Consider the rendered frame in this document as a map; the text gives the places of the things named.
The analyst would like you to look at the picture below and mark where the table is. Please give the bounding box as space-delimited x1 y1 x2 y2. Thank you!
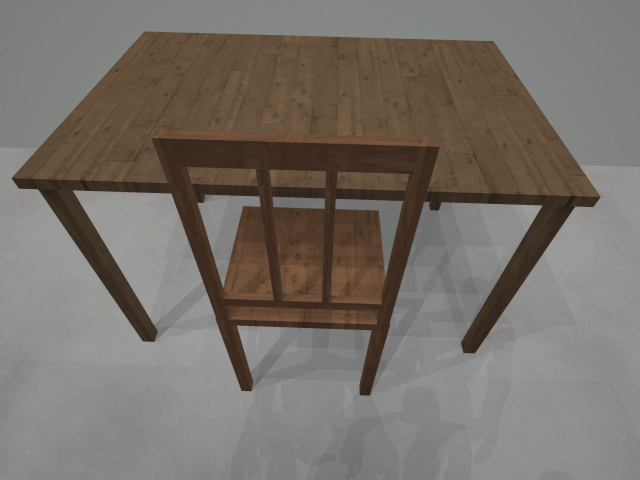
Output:
12 31 600 353

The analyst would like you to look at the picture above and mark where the chair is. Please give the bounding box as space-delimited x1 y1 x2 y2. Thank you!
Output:
152 130 440 396

